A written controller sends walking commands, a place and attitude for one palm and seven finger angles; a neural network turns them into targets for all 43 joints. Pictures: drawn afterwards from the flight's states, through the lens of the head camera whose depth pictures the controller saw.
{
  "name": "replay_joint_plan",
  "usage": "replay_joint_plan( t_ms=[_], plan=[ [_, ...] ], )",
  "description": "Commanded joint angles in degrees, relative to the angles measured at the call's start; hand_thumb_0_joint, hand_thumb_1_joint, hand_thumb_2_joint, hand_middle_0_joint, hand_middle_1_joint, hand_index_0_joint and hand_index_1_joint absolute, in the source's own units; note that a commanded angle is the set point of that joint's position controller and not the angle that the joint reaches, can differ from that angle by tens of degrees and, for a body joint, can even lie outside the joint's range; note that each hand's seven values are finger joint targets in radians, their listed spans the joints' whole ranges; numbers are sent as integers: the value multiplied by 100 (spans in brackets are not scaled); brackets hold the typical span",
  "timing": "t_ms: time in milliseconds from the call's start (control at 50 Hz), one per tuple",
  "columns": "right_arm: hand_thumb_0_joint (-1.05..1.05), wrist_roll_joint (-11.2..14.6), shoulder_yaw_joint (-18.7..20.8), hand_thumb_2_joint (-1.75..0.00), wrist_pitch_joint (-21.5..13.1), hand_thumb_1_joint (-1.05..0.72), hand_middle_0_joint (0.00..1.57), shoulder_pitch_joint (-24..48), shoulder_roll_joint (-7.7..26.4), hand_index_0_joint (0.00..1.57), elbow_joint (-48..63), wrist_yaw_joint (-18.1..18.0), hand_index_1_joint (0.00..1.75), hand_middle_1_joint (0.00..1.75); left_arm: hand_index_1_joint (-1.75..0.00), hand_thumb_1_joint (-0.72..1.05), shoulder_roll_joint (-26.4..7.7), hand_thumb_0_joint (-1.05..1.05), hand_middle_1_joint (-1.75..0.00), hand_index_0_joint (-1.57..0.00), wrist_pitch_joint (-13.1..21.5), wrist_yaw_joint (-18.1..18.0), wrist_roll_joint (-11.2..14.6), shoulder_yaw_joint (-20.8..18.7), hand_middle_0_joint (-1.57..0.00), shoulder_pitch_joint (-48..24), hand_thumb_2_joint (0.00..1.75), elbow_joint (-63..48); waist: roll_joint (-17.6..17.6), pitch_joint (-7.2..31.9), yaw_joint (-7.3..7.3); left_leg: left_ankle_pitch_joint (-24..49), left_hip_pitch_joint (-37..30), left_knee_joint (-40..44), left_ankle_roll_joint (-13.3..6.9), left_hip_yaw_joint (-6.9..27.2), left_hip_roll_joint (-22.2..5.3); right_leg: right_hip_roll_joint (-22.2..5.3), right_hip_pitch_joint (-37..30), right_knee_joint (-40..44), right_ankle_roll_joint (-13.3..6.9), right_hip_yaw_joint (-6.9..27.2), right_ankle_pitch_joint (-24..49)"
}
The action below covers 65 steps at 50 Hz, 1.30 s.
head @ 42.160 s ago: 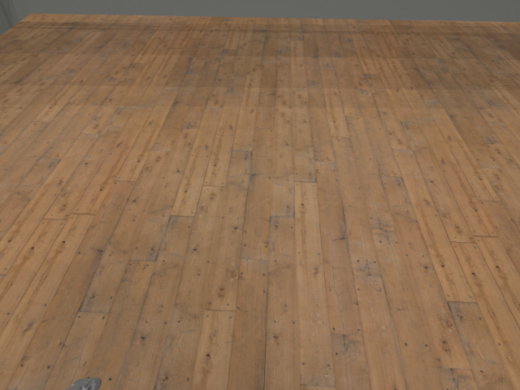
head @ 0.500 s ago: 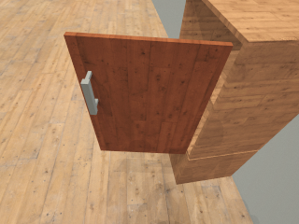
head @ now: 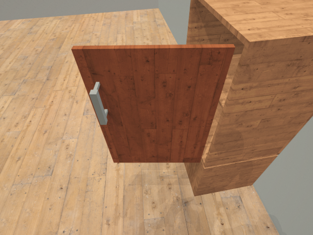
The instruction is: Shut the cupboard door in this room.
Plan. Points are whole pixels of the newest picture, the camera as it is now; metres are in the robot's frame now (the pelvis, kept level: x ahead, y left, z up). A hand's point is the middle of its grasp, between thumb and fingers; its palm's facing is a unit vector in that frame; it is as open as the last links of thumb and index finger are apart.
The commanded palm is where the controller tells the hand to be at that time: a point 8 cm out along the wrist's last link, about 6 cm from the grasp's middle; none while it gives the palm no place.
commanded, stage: come to a stop and stand still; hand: left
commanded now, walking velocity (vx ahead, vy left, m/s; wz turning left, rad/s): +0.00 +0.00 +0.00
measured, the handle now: (100, 104) +0.47 +0.20 +0.07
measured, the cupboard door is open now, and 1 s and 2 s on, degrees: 79 79 79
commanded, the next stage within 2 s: look again from close up in 0.56 s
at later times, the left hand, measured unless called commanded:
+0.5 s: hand out of the picture +0.03 +0.16 -0.17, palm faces +0.01 -0.98 -0.22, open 7.3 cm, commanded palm none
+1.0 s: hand out of the picture +0.03 +0.15 -0.17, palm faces +0.03 -0.98 -0.21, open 7.4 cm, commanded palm none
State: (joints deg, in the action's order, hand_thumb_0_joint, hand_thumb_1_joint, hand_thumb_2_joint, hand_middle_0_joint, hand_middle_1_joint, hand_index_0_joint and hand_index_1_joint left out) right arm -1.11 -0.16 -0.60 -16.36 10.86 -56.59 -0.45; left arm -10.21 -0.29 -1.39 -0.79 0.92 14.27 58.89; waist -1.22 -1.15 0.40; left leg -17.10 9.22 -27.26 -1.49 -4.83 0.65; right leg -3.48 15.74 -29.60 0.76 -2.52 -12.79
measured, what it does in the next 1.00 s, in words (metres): stands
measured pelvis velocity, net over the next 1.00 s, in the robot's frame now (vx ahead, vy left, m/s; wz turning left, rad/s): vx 0.02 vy -0.03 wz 0.02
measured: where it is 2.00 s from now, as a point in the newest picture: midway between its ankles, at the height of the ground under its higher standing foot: outside the picture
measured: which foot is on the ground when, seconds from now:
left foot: down 0.00-1.00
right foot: down 0.00-1.00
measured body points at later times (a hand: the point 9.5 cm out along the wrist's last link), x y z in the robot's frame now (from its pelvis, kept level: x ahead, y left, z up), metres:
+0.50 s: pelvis +0.02 -0.02 +0.00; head +0.03 -0.03 +0.45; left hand +0.03 +0.21 -0.15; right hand +0.02 -0.24 -0.16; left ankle -0.02 +0.10 -0.74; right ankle +0.03 -0.13 -0.74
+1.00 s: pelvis +0.02 -0.03 +0.01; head +0.04 -0.04 +0.45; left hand +0.03 +0.20 -0.15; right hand +0.02 -0.24 -0.16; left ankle -0.02 +0.10 -0.74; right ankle +0.03 -0.13 -0.74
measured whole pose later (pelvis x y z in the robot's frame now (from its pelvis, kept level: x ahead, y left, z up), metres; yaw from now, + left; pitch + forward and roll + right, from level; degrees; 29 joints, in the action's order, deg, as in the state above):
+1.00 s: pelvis +0.02 -0.03 +0.01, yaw +1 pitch -1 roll +1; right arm -0.7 -0.9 -1.2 -15.9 7.8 -65.2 -1.4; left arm -9.3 0.9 -1.9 -0.5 0.5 14.5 64.0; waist 0.0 -2.9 -0.2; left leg -16.3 5.1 -22.4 1.4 -2.9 -1.8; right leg -1.0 11.6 -26.0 -1.6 -4.8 -13.5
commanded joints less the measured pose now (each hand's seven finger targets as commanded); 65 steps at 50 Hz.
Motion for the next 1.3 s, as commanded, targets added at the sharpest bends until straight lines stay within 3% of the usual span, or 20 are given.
replay_joint_plan(
  t_ms=[0, 140, 200, 320, 640, 900, 1140, 1240, 1260, 1280],
  plan=[
    [0, 8, 86, -90, -121, -90, 20, -200, 633, 20, 148, -38, 30, 30, -30, 90, -692, 0, -30, -20, 170, -18, 12, -145, -20, 117, 90, -200, 176, -252, -12, 116, 485, 929, -103, 739, -596, -270, -279, 640, -307, 555, -86],
    [0, 26, 38, -90, -144, -90, 20, -229, 579, 20, -171, -65, 30, 30, -30, 90, -694, 0, -30, -20, 200, -27, 22, -131, -20, 156, 90, 30, 129, -159, -13, 709, 265, 867, -60, 639, -627, -330, -481, 601, -304, 497, 560],
    [0, 33, 18, -90, -139, -90, 20, -242, 547, 20, -299, -74, 30, 30, -30, 90, -694, 0, -30, -20, 208, -33, 29, -120, -20, 202, 90, 131, 242, -141, -19, 757, 196, 841, -36, 602, -623, -374, -542, 633, -311, 506, 707],
    [0, 33, 7, -90, -139, -90, 20, -263, 410, 20, -503, -95, 30, 30, -30, 90, -644, 0, -30, -20, 220, -48, 29, -124, -20, 254, 90, 265, 132, -107, -43, 965, 90, 841, -10, 556, -633, -389, -657, 643, -325, 461, 1008],
    [0, 30, 11, -90, -106, -90, 20, -305, 273, 20, -698, -120, 30, 30, -30, 90, -558, 0, -30, -20, 218, -64, 25, -147, -20, 265, 90, 330, 164, -267, -52, 889, 112, 838, 54, 482, -626, -384, -656, 780, -347, 478, 1031],
    [0, 35, 13, -90, -118, -90, 20, -378, 227, 20, -756, -141, 30, 30, -30, 90, -524, 0, -30, -20, 231, -71, 32, -165, -20, 341, 90, 353, 120, -105, -60, 1069, 10, 824, 78, 458, -646, -395, -826, 756, -367, 444, 1362],
    [0, 35, 8, -90, -111, -90, 20, -420, 153, 20, -795, -153, 30, 30, -30, 90, -455, 0, -30, -20, 212, -69, 27, -165, -20, 408, 90, 369, 39, -303, -87, 992, 85, 855, 76, 478, -631, -366, -740, 840, -360, 404, 1079],
    [0, 34, 8, -90, -95, -90, 20, -454, 127, 20, -789, -152, 30, 30, -30, 90, -419, 0, -30, -20, 201, -65, 22, -160, -20, 439, 90, 390, 200, -408, -84, 803, 132, 884, 73, 468, -614, -345, -642, 925, -349, 435, 779],
    [0, 105, 88, -90, -156, -90, 20, 256, 409, 20, -418, -94, 30, 30, -30, 90, -591, 0, -30, -20, 313, -286, -18, -173, -20, 971, 90, 650, 243, -303, -334, 870, 547, -363, 226, 225, -665, -708, -751, 648, -155, 731, 3462],
    [0, 69, 287, -90, -1321, -90, 20, -294, 1660, 20, 1326, -828, 30, 30, -30, 90, -3672, 0, -30, -20, 1991, -185, 872, -2149, -20, -4072, 90, -8586, -167, 2376, 692, 2140, -1516, -98, -76, -2, -471, -97, -893, 142, -107, 583, 2760]
  ],
)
